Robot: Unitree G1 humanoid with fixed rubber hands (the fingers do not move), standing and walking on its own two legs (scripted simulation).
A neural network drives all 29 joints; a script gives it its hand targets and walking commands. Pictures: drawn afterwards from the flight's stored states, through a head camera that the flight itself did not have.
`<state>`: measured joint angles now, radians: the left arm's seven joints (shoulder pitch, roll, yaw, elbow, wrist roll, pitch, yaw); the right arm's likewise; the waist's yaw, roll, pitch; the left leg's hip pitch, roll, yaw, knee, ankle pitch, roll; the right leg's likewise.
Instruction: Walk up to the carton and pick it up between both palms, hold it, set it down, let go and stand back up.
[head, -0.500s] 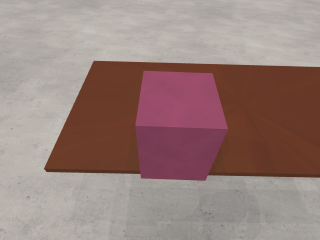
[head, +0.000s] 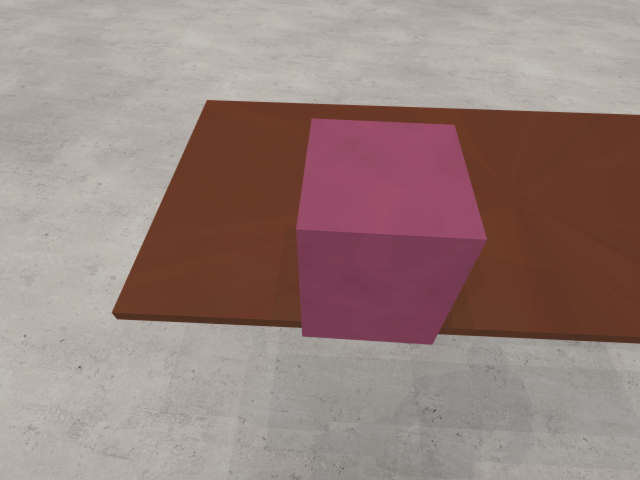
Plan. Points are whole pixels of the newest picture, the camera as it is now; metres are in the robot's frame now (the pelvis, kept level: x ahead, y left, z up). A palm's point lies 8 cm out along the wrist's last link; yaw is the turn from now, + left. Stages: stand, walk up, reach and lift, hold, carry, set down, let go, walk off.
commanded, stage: walk up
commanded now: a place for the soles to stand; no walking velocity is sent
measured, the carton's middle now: (374, 236) +0.44 -0.07 +0.04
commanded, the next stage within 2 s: stand in 1.48 s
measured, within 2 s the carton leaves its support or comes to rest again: neither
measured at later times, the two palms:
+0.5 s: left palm out of the picture -0.02 +0.25 -0.12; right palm out of the picture +0.03 -0.24 -0.14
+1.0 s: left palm out of the picture +0.03 +0.26 -0.13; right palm out of the picture +0.01 -0.22 -0.13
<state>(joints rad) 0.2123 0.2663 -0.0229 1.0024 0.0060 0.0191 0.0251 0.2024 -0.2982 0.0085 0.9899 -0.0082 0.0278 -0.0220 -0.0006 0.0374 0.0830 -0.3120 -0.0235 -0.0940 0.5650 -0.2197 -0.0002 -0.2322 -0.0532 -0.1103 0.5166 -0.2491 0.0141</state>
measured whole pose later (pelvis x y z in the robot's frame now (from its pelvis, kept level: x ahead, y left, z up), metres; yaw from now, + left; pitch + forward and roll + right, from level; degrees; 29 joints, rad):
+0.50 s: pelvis -0.01 +0.00 +0.01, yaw +0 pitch -2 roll -1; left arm 0.34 0.22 -0.04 1.04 -0.01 0.01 0.01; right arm 0.24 -0.23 0.04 1.02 -0.01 0.02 -0.01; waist 0.00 0.06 0.00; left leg -0.27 -0.03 -0.08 0.43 -0.12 0.01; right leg -0.12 0.04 -0.04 0.42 -0.28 -0.03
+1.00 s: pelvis +0.01 +0.02 +0.01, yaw -2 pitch -1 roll +0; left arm 0.26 0.21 -0.05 1.11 0.00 -0.01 0.03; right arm 0.24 -0.21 0.06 1.14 0.00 -0.01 -0.04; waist 0.00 -0.01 0.02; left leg -0.24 -0.05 -0.04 0.42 -0.17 0.03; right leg -0.09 0.01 0.01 0.40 -0.30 -0.01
